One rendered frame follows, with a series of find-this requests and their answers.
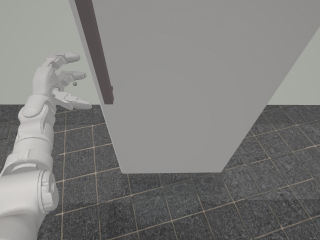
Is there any fridge door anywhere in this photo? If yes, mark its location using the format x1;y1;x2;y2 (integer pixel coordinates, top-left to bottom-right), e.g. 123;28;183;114
68;0;320;174

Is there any left robot upper arm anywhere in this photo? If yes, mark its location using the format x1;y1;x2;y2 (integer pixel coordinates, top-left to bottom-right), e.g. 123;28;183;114
0;169;59;240

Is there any handle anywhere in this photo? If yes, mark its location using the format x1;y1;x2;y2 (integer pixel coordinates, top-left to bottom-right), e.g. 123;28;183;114
74;0;114;105

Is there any left robot hand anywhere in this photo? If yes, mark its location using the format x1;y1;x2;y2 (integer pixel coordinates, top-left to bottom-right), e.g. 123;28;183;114
32;51;92;110

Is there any robot left forearm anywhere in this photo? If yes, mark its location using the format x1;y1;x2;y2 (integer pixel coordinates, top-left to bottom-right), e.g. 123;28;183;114
0;94;57;177

